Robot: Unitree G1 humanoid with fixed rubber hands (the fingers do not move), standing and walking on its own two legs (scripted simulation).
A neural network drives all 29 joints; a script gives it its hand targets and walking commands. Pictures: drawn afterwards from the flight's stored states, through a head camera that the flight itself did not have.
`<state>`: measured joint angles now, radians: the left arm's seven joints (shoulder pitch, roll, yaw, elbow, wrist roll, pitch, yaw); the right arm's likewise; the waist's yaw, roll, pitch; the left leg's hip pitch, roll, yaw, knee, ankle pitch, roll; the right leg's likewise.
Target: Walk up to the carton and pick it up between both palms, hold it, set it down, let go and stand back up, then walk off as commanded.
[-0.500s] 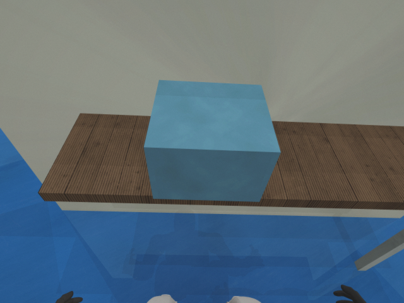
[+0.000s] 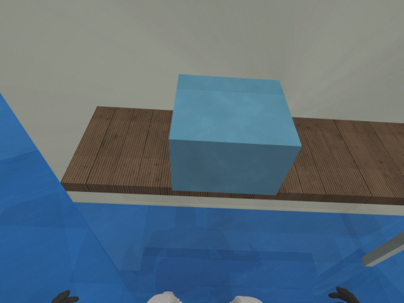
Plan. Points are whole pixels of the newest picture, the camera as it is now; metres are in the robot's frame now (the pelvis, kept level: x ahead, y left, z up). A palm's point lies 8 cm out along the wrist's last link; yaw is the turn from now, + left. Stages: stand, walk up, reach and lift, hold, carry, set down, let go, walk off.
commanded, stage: walk up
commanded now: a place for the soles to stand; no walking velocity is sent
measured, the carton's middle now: (226, 134) +0.52 -0.07 +0.03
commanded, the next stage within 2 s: reach and lift in 0.88 s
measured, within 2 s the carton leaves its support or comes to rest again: neither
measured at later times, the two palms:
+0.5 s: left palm out of the picture +0.12 +0.27 -0.10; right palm out of the picture +0.10 -0.34 -0.08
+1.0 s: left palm out of the picture +0.13 +0.27 -0.10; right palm out of the picture +0.12 -0.32 -0.08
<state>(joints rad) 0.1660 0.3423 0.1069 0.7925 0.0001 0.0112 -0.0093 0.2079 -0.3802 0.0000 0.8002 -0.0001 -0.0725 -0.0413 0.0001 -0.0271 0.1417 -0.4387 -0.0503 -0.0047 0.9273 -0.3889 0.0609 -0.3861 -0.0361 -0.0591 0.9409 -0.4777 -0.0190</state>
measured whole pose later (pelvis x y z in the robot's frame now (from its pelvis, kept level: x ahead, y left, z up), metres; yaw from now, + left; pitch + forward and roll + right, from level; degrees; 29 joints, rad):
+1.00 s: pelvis +0.01 -0.02 +0.00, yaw -2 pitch -5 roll -1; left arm 0.11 0.34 0.09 0.81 0.00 0.21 0.02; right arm 0.14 -0.37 -0.02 0.95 0.00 -0.22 0.02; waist 0.00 0.00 0.11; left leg -0.44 0.00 0.00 0.94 -0.42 0.03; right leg -0.38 0.01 -0.06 0.92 -0.46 -0.02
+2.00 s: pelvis +0.02 -0.04 +0.04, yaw -1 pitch -6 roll +2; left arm 0.21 0.34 0.06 0.40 -0.06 -0.04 0.01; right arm 0.25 -0.15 -0.04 0.38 0.00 -0.17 -0.02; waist 0.00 -0.09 0.05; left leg -0.22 -0.02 0.00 0.52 -0.21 -0.01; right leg -0.21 -0.01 -0.05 0.61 -0.31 -0.04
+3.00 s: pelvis +0.04 -0.05 +0.05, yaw -1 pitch -4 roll +2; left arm -0.12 0.34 0.07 0.34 -0.16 0.07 0.01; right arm 0.09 -0.22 -0.04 0.18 0.14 0.02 -0.03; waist 0.00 -0.09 0.04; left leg -0.19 -0.02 0.00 0.46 -0.21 -0.01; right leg -0.18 -0.01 -0.05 0.55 -0.31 -0.04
